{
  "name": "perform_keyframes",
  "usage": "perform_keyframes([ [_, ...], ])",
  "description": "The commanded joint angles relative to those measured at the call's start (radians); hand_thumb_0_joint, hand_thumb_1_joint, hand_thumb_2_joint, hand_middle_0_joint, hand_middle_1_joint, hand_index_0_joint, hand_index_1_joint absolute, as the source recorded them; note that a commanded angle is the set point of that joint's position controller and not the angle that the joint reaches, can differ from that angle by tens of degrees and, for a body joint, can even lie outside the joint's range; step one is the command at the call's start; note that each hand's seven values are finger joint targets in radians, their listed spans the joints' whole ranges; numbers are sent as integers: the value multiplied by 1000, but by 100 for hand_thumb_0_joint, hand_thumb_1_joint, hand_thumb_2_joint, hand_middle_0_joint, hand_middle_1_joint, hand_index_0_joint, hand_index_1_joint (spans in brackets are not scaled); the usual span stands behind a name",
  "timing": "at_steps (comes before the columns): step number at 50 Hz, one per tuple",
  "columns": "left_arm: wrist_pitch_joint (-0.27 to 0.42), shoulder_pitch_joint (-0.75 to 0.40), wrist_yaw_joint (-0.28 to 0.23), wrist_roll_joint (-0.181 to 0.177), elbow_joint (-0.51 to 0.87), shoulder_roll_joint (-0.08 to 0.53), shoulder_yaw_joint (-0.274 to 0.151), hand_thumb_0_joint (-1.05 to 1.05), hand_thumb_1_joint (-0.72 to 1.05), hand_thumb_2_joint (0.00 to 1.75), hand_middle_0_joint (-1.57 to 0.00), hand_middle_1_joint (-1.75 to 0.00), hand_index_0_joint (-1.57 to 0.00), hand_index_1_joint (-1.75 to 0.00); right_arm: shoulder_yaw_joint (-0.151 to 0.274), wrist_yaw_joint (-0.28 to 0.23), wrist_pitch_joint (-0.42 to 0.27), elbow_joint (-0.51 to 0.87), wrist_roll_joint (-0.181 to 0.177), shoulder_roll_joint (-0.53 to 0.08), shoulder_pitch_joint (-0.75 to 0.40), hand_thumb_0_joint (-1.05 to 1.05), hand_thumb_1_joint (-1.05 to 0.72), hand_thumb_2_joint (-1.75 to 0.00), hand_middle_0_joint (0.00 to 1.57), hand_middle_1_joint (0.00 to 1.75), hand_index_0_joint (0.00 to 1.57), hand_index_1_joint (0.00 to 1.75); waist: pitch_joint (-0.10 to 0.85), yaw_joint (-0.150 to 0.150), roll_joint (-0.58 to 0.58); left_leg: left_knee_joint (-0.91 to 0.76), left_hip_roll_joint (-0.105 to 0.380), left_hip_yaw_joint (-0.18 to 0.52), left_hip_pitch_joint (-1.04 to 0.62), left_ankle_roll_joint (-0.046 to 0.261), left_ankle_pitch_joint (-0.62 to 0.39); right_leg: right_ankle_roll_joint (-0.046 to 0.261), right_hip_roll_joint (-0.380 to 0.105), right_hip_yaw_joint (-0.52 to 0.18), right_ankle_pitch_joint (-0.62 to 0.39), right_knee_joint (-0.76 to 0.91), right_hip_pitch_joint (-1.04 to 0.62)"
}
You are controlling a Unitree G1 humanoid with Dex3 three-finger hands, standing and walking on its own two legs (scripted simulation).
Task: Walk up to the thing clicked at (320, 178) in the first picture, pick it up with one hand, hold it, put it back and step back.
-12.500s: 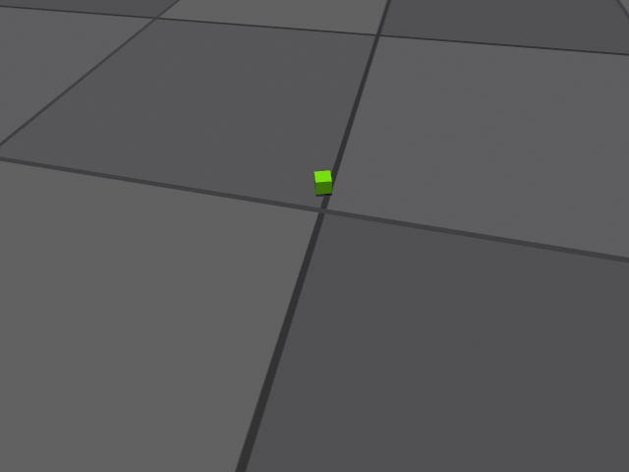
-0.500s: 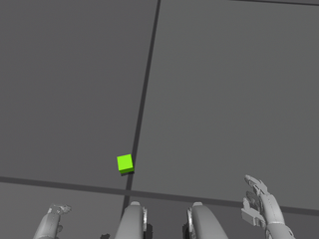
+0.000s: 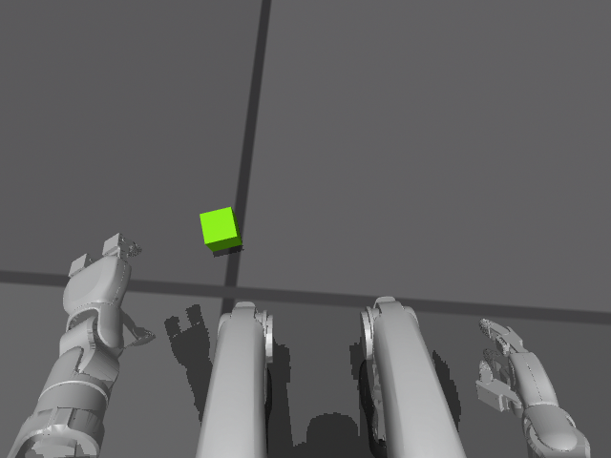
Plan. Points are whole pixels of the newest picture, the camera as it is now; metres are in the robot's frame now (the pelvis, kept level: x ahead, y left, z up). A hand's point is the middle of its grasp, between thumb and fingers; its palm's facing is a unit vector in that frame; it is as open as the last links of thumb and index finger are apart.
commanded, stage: rise first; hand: left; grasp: from above
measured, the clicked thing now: (221, 229) +0.51 +0.22 -0.45
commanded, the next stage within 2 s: approach in 1.22 s
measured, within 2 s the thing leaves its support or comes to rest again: neither
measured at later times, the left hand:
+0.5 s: hand (155, 260) +0.40 +0.29 -0.25, palm faces -0.43 -0.06 -0.90, open 14.0 cm
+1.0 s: hand (173, 244) +0.44 +0.27 -0.30, palm faces -0.43 -0.09 -0.90, open 14.2 cm
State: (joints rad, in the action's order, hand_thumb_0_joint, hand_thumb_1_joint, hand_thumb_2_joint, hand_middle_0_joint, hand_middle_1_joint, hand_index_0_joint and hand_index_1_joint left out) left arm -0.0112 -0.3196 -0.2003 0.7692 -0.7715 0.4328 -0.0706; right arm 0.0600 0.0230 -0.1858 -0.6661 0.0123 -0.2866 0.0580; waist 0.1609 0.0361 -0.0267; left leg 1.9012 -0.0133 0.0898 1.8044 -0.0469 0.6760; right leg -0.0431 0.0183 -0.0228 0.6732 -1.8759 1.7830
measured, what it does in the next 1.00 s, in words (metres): lowers itself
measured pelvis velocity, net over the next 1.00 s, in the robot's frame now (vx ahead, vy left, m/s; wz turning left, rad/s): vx -0.02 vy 0.01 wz -0.07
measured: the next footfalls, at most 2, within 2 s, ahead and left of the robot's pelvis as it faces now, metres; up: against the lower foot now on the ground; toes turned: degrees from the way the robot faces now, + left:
none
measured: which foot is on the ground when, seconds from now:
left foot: down 0.00-1.00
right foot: down 0.00-1.00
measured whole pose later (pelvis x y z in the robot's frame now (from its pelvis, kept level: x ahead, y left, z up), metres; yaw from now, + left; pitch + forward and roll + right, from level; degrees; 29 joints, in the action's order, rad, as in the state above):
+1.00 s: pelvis -0.02 +0.01 -0.13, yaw -4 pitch +36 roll -7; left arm 0.06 -0.92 -0.45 1.16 -1.47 0.63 -0.11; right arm -0.02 0.14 -0.09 -0.78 0.12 -0.24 0.15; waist 0.10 0.20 -0.02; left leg 2.32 -0.04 0.14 2.25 -0.04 0.69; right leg -0.05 0.04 0.00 0.68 -2.24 2.20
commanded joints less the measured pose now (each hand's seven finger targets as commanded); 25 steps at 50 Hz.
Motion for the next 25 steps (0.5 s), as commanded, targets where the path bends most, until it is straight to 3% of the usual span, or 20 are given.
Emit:
perform_keyframes([
  [1,35,-286,-65,88,61,313,-94,0,-50,99,-6,-106,-6,-105,68,6,-4,56,2,-172,132,0,-84,-89,20,30,20,30,659,0,-49,-139,-13,-82,-313,56,-223,70,4,67,-221,145,-273],
  [5,66,-404,-80,148,-79,356,-82,0,-51,100,-5,-107,-6,-107,67,9,21,31,13,-167,157,0,-85,-89,20,30,20,30,645,24,0,-75,-18,-98,-199,68,-123,63,9,65,-105,135,-248],
  [9,100,-507,-81,181,-145,388,-68,0,-50,98,-4,-109,-6,-107,65,12,43,22,24,-159,168,0,-84,-89,20,30,20,30,605,44,13,-30,-29,-104,-110,77,-26,63,15,57,28,129,-199],
  [11,112,-546,-86,215,-190,383,-47,0,-50,99,-5,-108,-6,-106,60,14,53,11,30,-162,181,0,-84,-89,20,30,20,30,576,58,-3,-14,-31,-102,-83,78,-1,67,17,68,51,108,-155],
  [14,133,-596,-107,253,-231,413,-48,0,-50,99,-5,-105,-6,-104,53,17,70,0,34,-163,184,0,-85,-89,20,30,20,30,553,73,-27,0,-33,-92,-82,77,19,72,19,86,65,72,-95],
  [17,148,-652,-141,312,-243,450,-67,0,-51,99,-5,-102,-6,-101,41,24,84,-22,40,-177,208,0,-86,-89,20,30,20,30,564,71,-80,15,-33,-86,-89,75,-5,78,16,104,14,26,-42],
  [20,147,-648,-182,368,-326,409,-45,0,-53,100,-7,-99,-7,-98,29,34,93,-39,47,-182,222,0,-87,-89,20,30,20,30,560,81,-162,14,-26,-67,-153,60,-70,86,11,133,-75,-34,39],
  [25,125,-727,-261,414,-400,400,-49,0,-53,100,-7,-96,-7,-97,25,48,100,-60,67,-185,240,0,-88,-89,20,30,20,30,591,99,-200,47,-19,-70,-170,58,-125,86,9,141,-142,-76,82],
])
